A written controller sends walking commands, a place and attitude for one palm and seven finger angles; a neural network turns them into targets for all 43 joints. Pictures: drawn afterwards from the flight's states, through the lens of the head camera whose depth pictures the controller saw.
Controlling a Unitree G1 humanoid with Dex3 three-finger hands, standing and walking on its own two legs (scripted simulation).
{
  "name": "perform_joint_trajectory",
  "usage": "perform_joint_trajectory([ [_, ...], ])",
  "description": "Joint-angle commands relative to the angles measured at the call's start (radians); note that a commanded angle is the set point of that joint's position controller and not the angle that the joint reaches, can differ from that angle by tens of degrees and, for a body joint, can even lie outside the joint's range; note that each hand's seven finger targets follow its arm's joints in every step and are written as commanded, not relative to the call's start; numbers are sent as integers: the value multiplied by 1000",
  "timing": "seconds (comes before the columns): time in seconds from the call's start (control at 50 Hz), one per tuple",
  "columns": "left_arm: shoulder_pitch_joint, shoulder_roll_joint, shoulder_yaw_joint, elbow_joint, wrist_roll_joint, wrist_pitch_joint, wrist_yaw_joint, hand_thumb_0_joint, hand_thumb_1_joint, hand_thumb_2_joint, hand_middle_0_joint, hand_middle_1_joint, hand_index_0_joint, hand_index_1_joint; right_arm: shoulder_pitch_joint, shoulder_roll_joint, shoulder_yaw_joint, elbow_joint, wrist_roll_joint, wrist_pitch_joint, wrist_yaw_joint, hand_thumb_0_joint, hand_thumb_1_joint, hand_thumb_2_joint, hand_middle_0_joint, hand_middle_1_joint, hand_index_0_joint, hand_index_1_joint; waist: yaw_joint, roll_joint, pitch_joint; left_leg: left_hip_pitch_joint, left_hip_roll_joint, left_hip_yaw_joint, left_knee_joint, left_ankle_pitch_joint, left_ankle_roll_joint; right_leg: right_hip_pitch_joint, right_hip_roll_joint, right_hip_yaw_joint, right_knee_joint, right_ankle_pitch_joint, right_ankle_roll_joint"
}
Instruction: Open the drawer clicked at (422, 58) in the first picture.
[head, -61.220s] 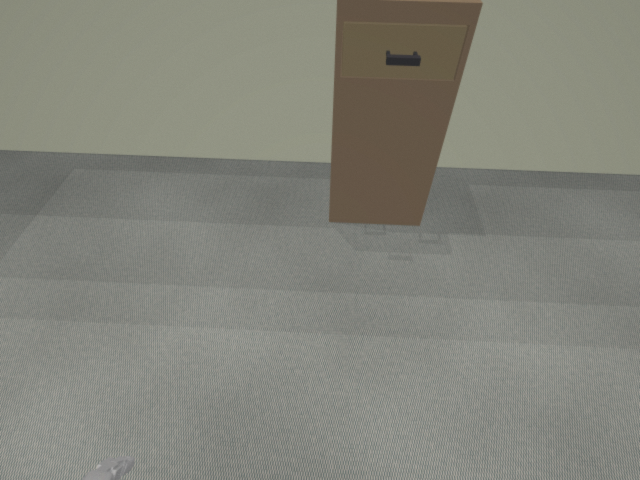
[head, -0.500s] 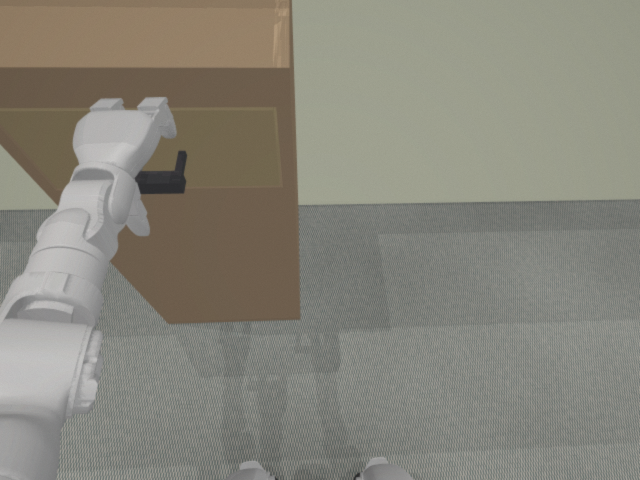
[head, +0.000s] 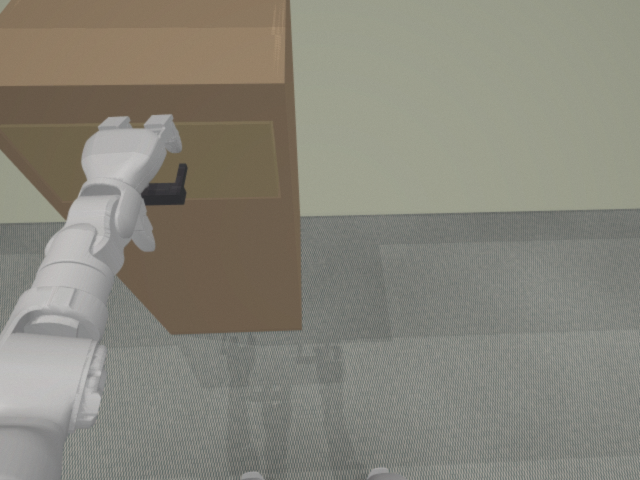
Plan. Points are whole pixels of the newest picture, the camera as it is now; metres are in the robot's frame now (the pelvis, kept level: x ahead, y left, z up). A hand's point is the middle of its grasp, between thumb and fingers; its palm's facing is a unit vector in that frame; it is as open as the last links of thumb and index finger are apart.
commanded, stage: re-aim the fingers above the handle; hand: left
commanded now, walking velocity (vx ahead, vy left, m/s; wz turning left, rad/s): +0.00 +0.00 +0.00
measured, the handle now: (151, 182) +0.54 +0.23 +0.01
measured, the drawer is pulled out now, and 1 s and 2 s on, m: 0.00 0.00 0.00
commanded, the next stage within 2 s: lower the fingers behind the handle in 0.64 s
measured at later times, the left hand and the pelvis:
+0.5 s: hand (139, 179) +0.49 +0.22 +0.07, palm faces +0.02 -0.04 -1.00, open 13.8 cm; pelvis +0.01 +0.00 +0.00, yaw +0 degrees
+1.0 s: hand (134, 196) +0.48 +0.23 +0.06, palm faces -0.01 +0.01 -1.00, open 13.9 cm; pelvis +0.00 +0.00 +0.00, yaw +0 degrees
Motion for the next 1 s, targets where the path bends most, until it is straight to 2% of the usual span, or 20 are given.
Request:
perform_joint_trajectory([
  [0.0, -451, 383, 141, -181, 1, 57, 87, 0, -500, 300, -300, -1200, -300, -1200, 86, -157, -52, -66, 1, -13, -12, 0, -900, -900, 200, 300, 200, 300, 36, 34, -452, 274, -59, 4, -49, 361, 31, 194, 57, -32, -67, 340, -41],
  [0.1, -446, 279, 39, -164, -28, 89, 21, 0, -500, 300, -300, -1200, -300, -1200, 92, -163, -60, -61, 12, -14, -17, 0, -900, -900, 200, 300, 200, 300, -2, 0, -440, 315, -57, 11, -58, 361, 38, 204, 55, -27, -102, 373, -31],
  [0.16, -491, 171, -62, -220, -55, 60, -45, 0, -500, 300, -300, -1200, -300, -1200, 95, -158, -63, -59, 12, -16, -26, 0, -900, -900, 200, 300, 200, 300, -41, -13, -412, 361, -55, 2, -60, 360, 43, 174, 55, -27, -124, 361, -30],
  [0.18, -483, 160, -70, -228, -65, 45, -62, 0, -500, 300, -300, -1200, -300, -1200, 91, -157, -64, -56, 11, -17, -28, 0, -900, -900, 200, 300, 200, 300, -38, 3, -388, 366, -57, 2, -65, 347, 44, 160, 54, -25, -131, 348, -29],
  [0.22, -450, 201, -35, -228, -67, 18, -85, 0, -500, 300, -300, -1200, -300, -1200, 89, -159, -60, -57, 10, -13, -35, 0, -900, -900, 200, 300, 200, 300, -29, -12, -357, 359, -61, -6, -64, 341, 46, 150, 54, -26, -128, 338, -32],
  [0.28, -459, 204, -17, -268, -70, -29, -77, 0, -500, 300, -300, -1200, -300, -1200, 85, -147, -58, -59, 6, -11, -31, 0, -900, -900, 200, 300, 200, 300, -10, 31, -357, 362, -65, -11, -57, 380, 40, 140, 54, -29, -110, 347, -39],
  [0.32, -429, 290, 70, -250, -54, -40, -43, 0, -500, 300, -300, -1200, -300, -1200, 79, -149, -54, -62, 6, -7, -26, 0, -900, -900, 200, 300, 200, 300, 16, 37, -350, 331, -65, -13, -51, 385, 34, 138, 56, -35, -90, 339, -45],
  [0.38, -416, 363, 142, -210, -26, -20, 28, 0, -500, 300, -300, -1200, -300, -1200, 69, -143, -48, -72, 3, -6, -15, 0, -900, -900, 200, 300, 200, 300, 45, 37, -370, 271, -66, -8, -44, 390, 29, 160, 56, -35, -61, 346, -46],
  [0.4, -415, 355, 136, -196, -18, 0, 48, 0, -500, 300, -300, -1200, -300, -1200, 66, -144, -46, -74, 2, -4, -12, 0, -900, -900, 200, 300, 200, 300, 44, 30, -374, 256, -66, -6, -44, 389, 27, 162, 55, -39, -54, 350, -46],
  [0.46, -404, 397, 171, -198, 9, 53, 85, 0, -500, 300, -300, -1200, -300, -1200, 66, -150, -49, -83, -4, -3, -2, 0, -900, -900, 200, 300, 200, 300, 67, 41, -471, 272, -63, 2, -31, 452, 25, 206, 59, -40, -33, 398, -47],
  [0.56, -421, 201, 4, -244, -26, 100, 23, 0, -500, 300, -300, -1200, -300, -1200, 91, -157, -71, -81, 3, -6, 6, 0, -900, -900, 200, 300, 200, 300, 1, 24, -521, 392, -46, 1, -23, 526, 33, 190, 63, -37, -70, 439, -35],
  [0.58, -413, 192, -6, -270, -39, 96, -2, 0, -500, 300, -300, -1200, -300, -1200, 93, -158, -74, -81, 5, -4, 1, 0, -900, -900, 200, 300, 200, 300, -1, 4, -523, 416, -43, -5, -26, 528, 36, 185, 64, -37, -77, 432, -31],
  [0.66, -465, 102, -96, -357, -86, 43, -81, 0, -500, 300, -300, -1200, -300, -1200, 81, -152, -71, -71, 4, -4, -18, 0, -900, -900, 200, 300, 200, 300, -40, -14, -412, 439, -47, -21, -48, 480, 43, 142, 62, -42, -112, 379, -31],
  [0.72, -443, 197, -11, -319, -72, 3, -70, 0, -500, 300, -300, -1200, -300, -1200, 68, -148, -61, -60, 6, -1, -26, 0, -900, -900, 200, 300, 200, 300, -8, 4, -339, 389, -56, -26, -65, 386, 38, 121, 60, -43, -109, 310, -39],
  [0.78, -413, 272, 73, -213, -41, 0, -8, 0, -500, 300, -300, -1200, -300, -1200, 59, -141, -45, -60, 8, 0, -16, 0, -900, -900, 200, 300, 200, 300, 25, 8, -268, 284, -63, -23, -75, 315, 31, 112, 57, -47, -90, 257, -49],
  [0.82, -371, 320, 121, -166, -19, 22, 42, 0, -500, 300, -300, -1200, -300, -1200, 48, -139, -39, -71, 6, -1, -12, 0, -900, -900, 200, 300, 200, 300, 53, 6, -279, 232, -64, -12, -75, 293, 26, 126, 54, -45, -74, 244, -51],
  [0.86, -354, 320, 128, -144, 4, 53, 78, 0, -500, 300, -300, -1200, -300, -1200, 46, -139, -40, -85, 0, -4, -3, 0, -900, -900, 200, 300, 200, 300, 70, 15, -340, 222, -65, 0, -66, 308, 24, 150, 55, -43, -58, 256, -53],
  [0.94, -416, 250, 47, -128, 29, 111, 97, 0, -500, 300, -300, -1200, -300, -1200, 68, -147, -52, -90, 2, -17, 5, 0, -900, -900, 200, 300, 200, 300, 29, 22, -415, 251, -57, 12, -44, 313, 26, 135, 57, -37, -55, 283, -44],
  [0.96, -437, 223, 28, -124, 17, 114, 86, 0, -500, 300, -300, -1200, -300, -1200, 80, -150, -56, -83, 2, -18, 3, 0, -900, -900, 200, 300, 200, 300, 6, -26, -433, 260, -55, 7, -38, 318, 31, 148, 57, -36, -61, 299, -41],
  [0.98, -449, 232, 24, -124, 13, 112, 73, 0, -500, 300, -300, -1200, -300, -1200, 88, -154, -58, -82, 5, -20, -2, 0, -900, -900, 200, 300, 200, 300, -1, -25, -439, 268, -53, 6, -40, 302, 32, 142, 56, -32, -66, 290, -36],
])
